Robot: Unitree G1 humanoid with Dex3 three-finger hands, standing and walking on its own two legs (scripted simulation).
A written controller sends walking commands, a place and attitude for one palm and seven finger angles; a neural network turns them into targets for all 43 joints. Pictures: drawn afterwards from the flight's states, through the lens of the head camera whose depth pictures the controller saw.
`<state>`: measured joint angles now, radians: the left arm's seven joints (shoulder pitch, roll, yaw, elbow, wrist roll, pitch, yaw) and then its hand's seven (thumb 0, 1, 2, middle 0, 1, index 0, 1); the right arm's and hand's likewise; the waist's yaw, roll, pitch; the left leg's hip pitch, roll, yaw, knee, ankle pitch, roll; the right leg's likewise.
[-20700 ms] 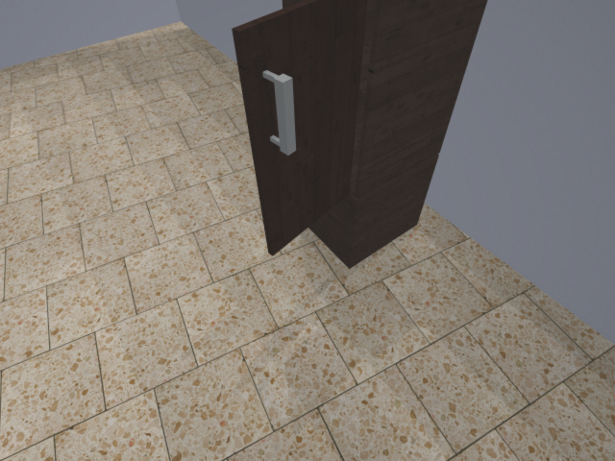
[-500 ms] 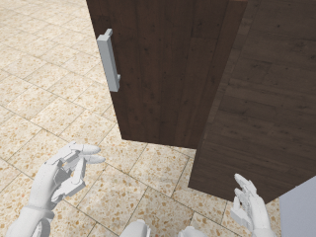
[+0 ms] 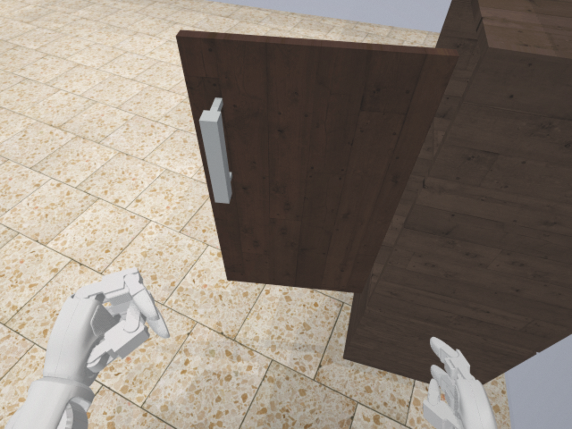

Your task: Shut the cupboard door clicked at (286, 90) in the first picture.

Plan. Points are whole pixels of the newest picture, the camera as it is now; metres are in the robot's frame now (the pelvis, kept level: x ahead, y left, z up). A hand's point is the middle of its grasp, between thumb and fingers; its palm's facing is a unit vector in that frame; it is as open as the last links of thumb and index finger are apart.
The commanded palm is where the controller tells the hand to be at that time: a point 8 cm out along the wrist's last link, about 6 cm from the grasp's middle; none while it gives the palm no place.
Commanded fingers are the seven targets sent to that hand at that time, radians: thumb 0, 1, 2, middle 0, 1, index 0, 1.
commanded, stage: raise the hand and make a fist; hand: left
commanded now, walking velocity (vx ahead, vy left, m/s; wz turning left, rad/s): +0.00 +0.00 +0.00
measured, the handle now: (220, 152) +0.47 +0.15 +0.14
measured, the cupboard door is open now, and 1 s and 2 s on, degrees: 100 100 100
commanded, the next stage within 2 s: bring the fist close to the handle in 0.76 s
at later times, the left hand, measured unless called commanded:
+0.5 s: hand (133, 292) +0.23 +0.19 +0.14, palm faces +0.00 -1.00 -0.03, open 3.1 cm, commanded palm +0.19 +0.24 +0.14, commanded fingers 0.00 0.90 0.90 -1.30 -1.50 -1.30 -1.50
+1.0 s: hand (166, 297) +0.23 +0.16 +0.13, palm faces +0.04 -1.00 -0.06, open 3.1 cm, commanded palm +0.21 +0.21 +0.14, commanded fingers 0.00 0.90 0.90 -1.30 -1.50 -1.30 -1.50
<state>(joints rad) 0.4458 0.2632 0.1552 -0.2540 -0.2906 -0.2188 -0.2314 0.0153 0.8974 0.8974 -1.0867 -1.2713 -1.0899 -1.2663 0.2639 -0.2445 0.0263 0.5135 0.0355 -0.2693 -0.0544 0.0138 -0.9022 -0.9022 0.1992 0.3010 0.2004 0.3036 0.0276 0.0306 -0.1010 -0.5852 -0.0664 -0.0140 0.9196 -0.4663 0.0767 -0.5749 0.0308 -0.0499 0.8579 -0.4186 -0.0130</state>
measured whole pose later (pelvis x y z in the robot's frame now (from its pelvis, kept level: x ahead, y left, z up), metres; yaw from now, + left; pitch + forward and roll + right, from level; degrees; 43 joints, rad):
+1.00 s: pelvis +0.00 -0.04 +0.03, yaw +1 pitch +2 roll -1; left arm 0.26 0.28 0.19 -0.14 -0.29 -0.04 -0.23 0.01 0.90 0.90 -1.30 -1.50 -1.30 -1.50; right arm 0.25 -0.25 0.06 0.59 0.05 -0.26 -0.07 0.01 -0.90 -0.90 0.20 0.30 0.20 0.30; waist 0.04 0.04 -0.05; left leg -0.37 -0.04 -0.04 0.71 -0.37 0.03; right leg -0.37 0.06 -0.07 0.67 -0.34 -0.06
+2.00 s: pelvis +0.02 -0.02 +0.03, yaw -2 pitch +5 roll +0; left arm -0.25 0.16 0.08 0.28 -0.17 -0.03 -0.03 0.01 0.90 0.90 -1.30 -1.50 -1.30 -1.50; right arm 0.26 -0.23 0.05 0.62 0.05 -0.11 -0.03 0.01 -0.90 -0.90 0.20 0.30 0.20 0.30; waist -0.01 0.03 -0.06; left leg -0.36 -0.06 0.01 0.64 -0.36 0.06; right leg -0.38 0.04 -0.01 0.64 -0.33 -0.03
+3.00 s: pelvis +0.01 -0.03 +0.03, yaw +0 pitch +7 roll +0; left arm -0.68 0.32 0.14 0.86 -0.20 -0.21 -0.26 0.01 0.90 0.90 -1.31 -1.50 -1.33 -1.50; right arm 0.29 -0.27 0.04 0.68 0.07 -0.08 -0.04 0.01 -0.90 -0.90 0.20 0.30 0.20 0.30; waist -0.06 0.02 -0.04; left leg -0.45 -0.06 -0.02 0.67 -0.35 0.05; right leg -0.46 0.04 -0.04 0.65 -0.32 -0.04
